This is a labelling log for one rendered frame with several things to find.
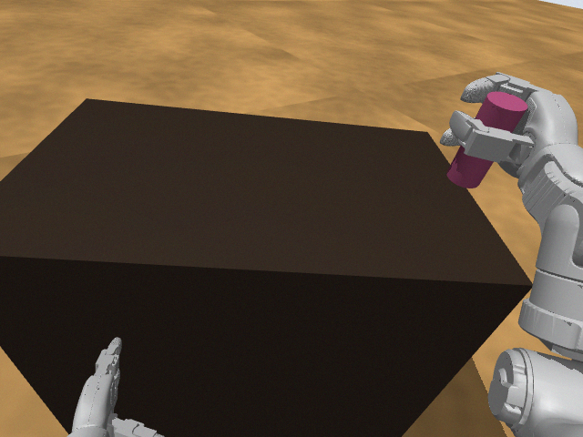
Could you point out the left robot hand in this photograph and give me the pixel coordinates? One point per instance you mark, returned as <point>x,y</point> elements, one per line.
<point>98,398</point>

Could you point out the right robot arm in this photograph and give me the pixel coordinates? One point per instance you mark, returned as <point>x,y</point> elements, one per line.
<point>533,393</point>

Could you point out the right robot hand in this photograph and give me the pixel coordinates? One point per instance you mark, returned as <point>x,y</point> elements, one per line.
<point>548,120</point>

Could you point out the can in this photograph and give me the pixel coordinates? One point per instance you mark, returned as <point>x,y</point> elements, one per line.
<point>499,110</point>

